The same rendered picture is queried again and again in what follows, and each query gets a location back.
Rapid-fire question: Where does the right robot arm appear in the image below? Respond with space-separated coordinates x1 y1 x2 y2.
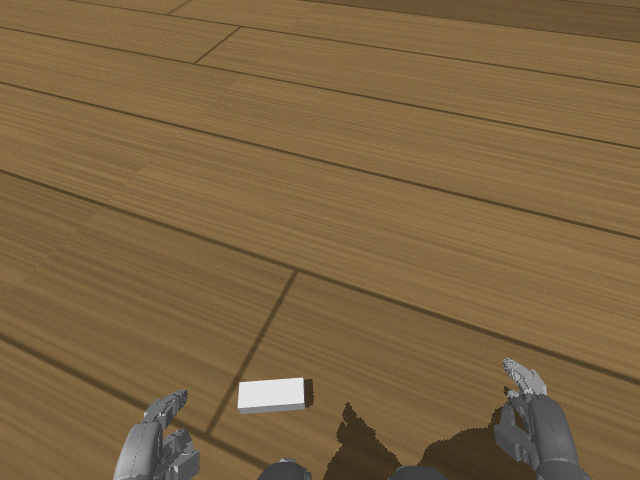
536 461 592 480

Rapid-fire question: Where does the left robot hand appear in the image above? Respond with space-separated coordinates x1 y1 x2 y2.
113 389 200 480

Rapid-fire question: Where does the carton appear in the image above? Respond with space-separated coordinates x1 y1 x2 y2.
238 377 305 414

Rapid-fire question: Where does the right robot hand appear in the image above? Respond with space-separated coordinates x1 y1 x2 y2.
494 358 580 471

